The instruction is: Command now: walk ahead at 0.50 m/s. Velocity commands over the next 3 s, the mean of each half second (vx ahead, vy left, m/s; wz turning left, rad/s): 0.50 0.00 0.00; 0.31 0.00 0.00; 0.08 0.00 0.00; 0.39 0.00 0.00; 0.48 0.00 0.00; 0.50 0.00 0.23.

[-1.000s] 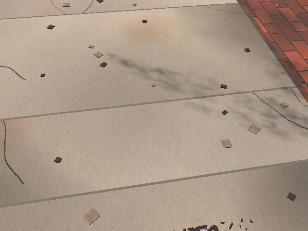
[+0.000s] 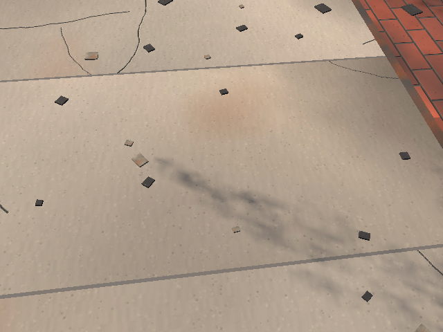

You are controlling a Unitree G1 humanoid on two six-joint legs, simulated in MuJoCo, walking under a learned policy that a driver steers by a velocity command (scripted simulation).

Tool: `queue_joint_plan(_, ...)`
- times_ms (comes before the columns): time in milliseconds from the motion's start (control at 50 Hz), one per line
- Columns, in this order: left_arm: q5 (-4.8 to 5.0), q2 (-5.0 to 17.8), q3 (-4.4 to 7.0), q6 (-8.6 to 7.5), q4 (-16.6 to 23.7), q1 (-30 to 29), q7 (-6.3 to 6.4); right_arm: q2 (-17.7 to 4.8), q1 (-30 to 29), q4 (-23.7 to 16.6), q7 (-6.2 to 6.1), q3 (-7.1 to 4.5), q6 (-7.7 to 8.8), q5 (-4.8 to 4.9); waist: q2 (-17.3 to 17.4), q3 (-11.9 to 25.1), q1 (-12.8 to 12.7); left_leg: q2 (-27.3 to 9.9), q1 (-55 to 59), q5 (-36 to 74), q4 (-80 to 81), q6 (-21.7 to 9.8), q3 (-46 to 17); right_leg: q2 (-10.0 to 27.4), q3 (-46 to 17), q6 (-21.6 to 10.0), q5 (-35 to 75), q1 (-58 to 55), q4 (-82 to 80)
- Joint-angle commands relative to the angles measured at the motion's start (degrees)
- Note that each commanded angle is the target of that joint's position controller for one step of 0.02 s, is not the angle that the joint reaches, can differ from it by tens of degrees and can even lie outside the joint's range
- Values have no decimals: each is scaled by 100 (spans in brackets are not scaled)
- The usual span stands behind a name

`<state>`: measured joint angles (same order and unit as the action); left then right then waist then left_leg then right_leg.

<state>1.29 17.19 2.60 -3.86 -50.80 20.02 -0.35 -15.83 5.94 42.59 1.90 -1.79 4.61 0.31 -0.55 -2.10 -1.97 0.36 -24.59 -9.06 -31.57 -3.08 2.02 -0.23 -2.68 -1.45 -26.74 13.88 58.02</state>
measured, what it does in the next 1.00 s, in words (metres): walks ahead: right foot, then left foot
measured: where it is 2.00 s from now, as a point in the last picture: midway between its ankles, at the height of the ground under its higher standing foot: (249, 231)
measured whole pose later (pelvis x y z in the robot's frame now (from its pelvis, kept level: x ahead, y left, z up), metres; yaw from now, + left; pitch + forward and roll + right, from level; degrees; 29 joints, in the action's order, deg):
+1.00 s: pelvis +0.50 -0.02 +0.00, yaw -1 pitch +1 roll -1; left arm 0.1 15.9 2.0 -1.9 -55.2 13.3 0.6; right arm -13.9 4.7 47.8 0.6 -1.8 3.1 -1.1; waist -0.6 -2.2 -2.0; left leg 0.1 -24.6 -4.8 -28.3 -2.2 1.0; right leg -1.5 -1.0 0.7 -32.4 12.4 45.1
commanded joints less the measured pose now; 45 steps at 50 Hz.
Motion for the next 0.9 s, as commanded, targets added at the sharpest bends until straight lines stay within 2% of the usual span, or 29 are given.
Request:
queue_joint_plan(20,14,733,155,-208,632,-523,12,-766,864,-23,-23,-221,5,-35,427,449,513,-1639,2448,-703,1819,-1008,-2470,581,-133,-79,565,2754,1000)
queue_joint_plan(40,-39,656,175,-157,603,-431,31,-641,693,-41,-15,-184,43,-89,578,337,315,-1452,1973,-249,1981,-931,-2099,751,-182,-55,889,2379,711)
queue_joint_plan(60,-56,540,158,-98,543,-299,37,-604,615,-31,-6,-181,65,-97,655,332,209,-1330,1703,20,2137,-929,-1863,788,-168,-4,1065,2091,586)
queue_joint_plan(100,-82,376,132,-6,508,-249,61,-671,669,56,-12,-206,131,-59,602,289,125,-1269,1479,572,2327,-1022,-1477,815,-98,104,1318,2025,331)
queue_joint_plan(160,-132,323,115,9,699,-820,76,-826,916,229,-85,-255,130,-43,410,94,232,-1249,1609,1043,2483,-1045,-1127,849,-84,252,2096,2456,-563)
queue_joint_plan(240,-103,153,41,-77,876,-1573,-12,-934,1216,412,-166,-272,70,13,393,-58,485,-1046,1696,1010,2542,-839,-644,652,112,258,3177,2207,-1978)
queue_joint_plan(300,-56,153,15,-120,1037,-2084,-98,-994,1564,617,-187,-291,3,50,358,-190,666,-1210,2086,932,2446,-842,-642,530,172,215,3289,2194,-2513)
queue_joint_plan(340,-37,196,15,-147,1148,-2311,-165,-1008,1691,730,-204,-308,-66,66,369,-252,682,-1395,2509,1101,2270,-810,-692,487,133,109,3041,2311,-2754)
queue_joint_plan(400,-43,364,65,-179,1152,-2159,-231,-1091,1635,802,-245,-358,-152,88,476,-107,464,-1573,2970,1934,1806,-675,-736,360,194,-116,2414,1950,-2979)
queue_joint_plan(420,-54,482,127,-187,1057,-1802,-224,-1136,1529,789,-256,-370,-180,90,540,119,237,-1499,2982,2799,1380,-601,-651,200,346,-222,2273,1373,-3062)
queue_joint_plan(440,-71,691,253,-186,805,-1030,-189,-1063,1457,770,-265,-339,-215,76,464,600,-154,-1227,2783,3465,475,-462,-432,37,502,-383,2362,273,-3193)
queue_joint_plan(460,-119,1027,378,-173,553,-20,-133,-855,1487,658,-280,-237,-218,-8,158,1408,-529,-935,1854,2659,-971,-280,-221,620,-106,-687,2510,-1428,-2923)
queue_joint_plan(480,-142,1569,520,-119,428,531,-108,-210,2145,553,-216,-34,-100,-49,-1181,2177,-334,71,-617,5,-3201,182,28,2008,-2687,-1612,1456,-3645,-3202)
queue_joint_plan(500,-71,1083,373,-111,423,567,-118,-453,1938,630,-196,-79,31,10,-1198,2307,-472,210,-1393,-2405,-3974,146,-794,2206,-3823,-1656,822,-3715,-3958)
queue_joint_plan(520,-60,845,277,-122,473,121,-111,-890,1435,462,-152,-208,124,184,-875,1429,-411,-136,-1864,-2098,-4248,46,-876,2035,-3064,-1384,619,-3007,-4105)
queue_joint_plan(540,-82,720,234,-122,560,-323,-106,-893,1102,379,-159,-206,158,216,-528,891,-245,-449,-1798,-1559,-4029,13,-681,1822,-2360,-1233,986,-2182,-4244)
queue_joint_plan(560,-116,547,186,-132,582,-627,-123,-839,923,360,-181,-223,150,130,-298,482,-101,-635,-1632,-1164,-3674,49,-596,1601,-1863,-1175,1436,-1457,-4460)
queue_joint_plan(580,-169,414,143,-167,594,-803,-128,-778,1008,389,-195,-249,95,84,-454,372,98,-806,-1261,-871,-3403,76,-640,1423,-1504,-1100,1810,-983,-4629)
queue_joint_plan(620,-164,402,147,-220,535,-882,-142,-541,1208,476,-202,-219,-35,55,-506,330,268,-870,-879,-633,-3158,189,-580,1266,-1092,-1160,2260,-512,-4908)
queue_joint_plan(680,-189,598,183,-239,371,-845,-74,-452,897,342,-251,-207,-112,-47,-315,108,351,-799,-937,-184,-2357,452,-441,1185,-377,-1222,4585,-252,-4850)
queue_joint_plan(720,-187,624,179,-183,283,-813,-12,-298,618,283,-232,-150,-86,-70,-322,163,284,-663,-597,526,-1371,477,-292,911,143,-1035,5173,-160,-4725)
queue_joint_plan(760,-172,678,175,-137,140,-566,30,-229,198,214,-189,-117,-65,-57,-325,261,74,-457,-264,1277,-627,461,-168,827,293,-930,5089,-271,-4670)
queue_joint_plan(800,-142,717,172,-79,-9,-426,54,-292,13,170,-155,-128,-69,-35,-349,335,5,-364,-100,1540,-233,420,-249,953,200,-911,4898,-563,-4549)
queue_joint_plan(840,-101,725,176,-6,-106,-477,80,-420,-74,125,-118,-158,-55,-58,-387,344,42,-345,-90,1295,19,289,-368,1122,44,-854,4787,-892,-4261)
queue_joint_plan(880,-64,727,184,71,-162,-639,115,-580,178,204,-95,-220,-23,-110,-348,435,266,-287,259,1168,387,119,-382,1158,-77,-699,4612,-1067,-3761)
queue_joint_plan(900,-68,647,161,100,-186,-639,125,-680,522,358,-110,-272,-5,-148,-227,580,417,-200,813,1618,717,16,-288,940,-25,-551,4545,-1034,-3293)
